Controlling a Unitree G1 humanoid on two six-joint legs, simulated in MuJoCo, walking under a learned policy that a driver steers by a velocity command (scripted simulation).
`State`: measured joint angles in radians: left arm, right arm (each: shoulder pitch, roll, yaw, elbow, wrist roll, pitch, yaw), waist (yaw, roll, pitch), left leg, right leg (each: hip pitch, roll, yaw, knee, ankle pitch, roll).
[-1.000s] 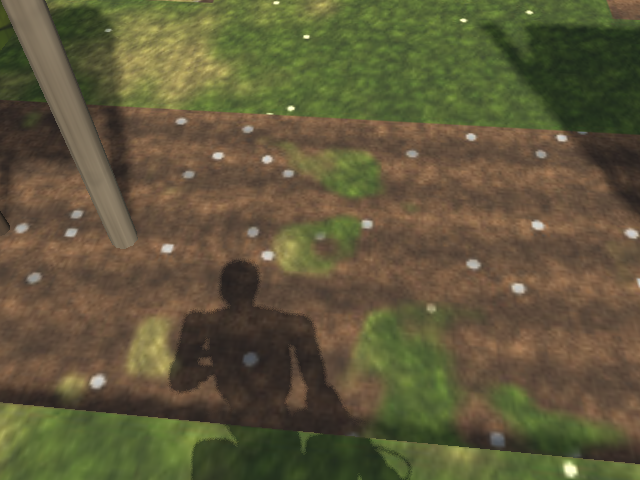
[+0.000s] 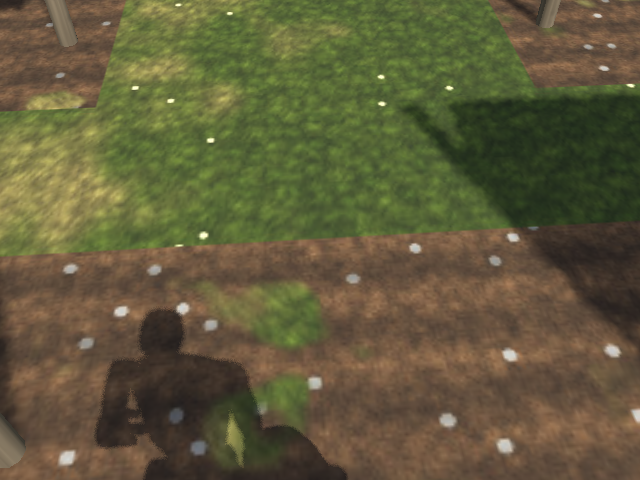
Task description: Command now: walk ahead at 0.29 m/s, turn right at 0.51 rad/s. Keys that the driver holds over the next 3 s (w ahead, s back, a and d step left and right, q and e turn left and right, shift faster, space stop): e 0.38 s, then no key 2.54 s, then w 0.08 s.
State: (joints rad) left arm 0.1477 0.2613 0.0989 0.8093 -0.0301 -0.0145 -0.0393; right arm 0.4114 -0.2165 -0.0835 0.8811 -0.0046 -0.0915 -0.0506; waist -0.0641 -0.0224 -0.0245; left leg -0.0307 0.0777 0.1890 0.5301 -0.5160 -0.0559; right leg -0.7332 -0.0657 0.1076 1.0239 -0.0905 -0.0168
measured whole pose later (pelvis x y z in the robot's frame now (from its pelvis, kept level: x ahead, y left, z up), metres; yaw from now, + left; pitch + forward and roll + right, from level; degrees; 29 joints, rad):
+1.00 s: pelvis +0.35 -0.10 -0.18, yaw -20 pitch +0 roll +1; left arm 0.27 0.21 0.05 0.90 0.00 0.03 0.01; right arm 0.19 -0.21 -0.07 0.76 -0.01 -0.02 -0.01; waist -0.01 0.00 0.01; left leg -0.31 -0.01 -0.05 0.59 -0.28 -0.02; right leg -0.15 0.07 0.20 0.57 -0.42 -0.01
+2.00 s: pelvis +0.33 -0.08 -0.17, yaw -19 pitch -3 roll +0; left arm 0.35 0.16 0.03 1.09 0.00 -0.01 0.04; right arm 0.22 -0.20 -0.05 0.99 0.00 0.00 -0.03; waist -0.01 0.01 0.05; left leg -0.27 -0.03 -0.06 0.54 -0.22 0.00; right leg -0.10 0.04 0.17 0.51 -0.37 0.02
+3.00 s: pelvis +0.34 -0.07 -0.17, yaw -19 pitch -2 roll +0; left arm 0.43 0.14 0.03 1.07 -0.01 -0.02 0.05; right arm 0.24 -0.18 -0.04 1.02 0.01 0.01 -0.04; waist -0.01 0.00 0.03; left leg -0.30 -0.05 -0.05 0.58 -0.26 0.02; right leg -0.13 0.02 0.16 0.55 -0.40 0.02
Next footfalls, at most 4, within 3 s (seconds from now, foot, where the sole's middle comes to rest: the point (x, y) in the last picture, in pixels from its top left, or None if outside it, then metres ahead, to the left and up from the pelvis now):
0.20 right None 0.28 -0.20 -0.94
0.68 left None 0.45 0.00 -0.94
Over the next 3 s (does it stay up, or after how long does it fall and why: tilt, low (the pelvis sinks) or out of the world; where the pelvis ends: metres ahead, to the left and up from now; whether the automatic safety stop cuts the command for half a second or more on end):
stays up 0.34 -0.07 -0.17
